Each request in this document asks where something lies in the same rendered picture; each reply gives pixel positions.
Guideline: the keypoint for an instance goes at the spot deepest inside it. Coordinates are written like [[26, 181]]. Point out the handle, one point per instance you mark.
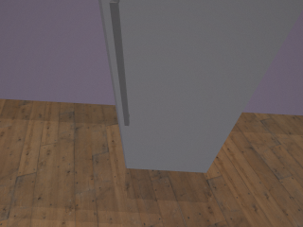
[[116, 25]]

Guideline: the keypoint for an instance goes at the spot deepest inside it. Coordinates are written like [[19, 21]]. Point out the fridge door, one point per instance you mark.
[[191, 67]]

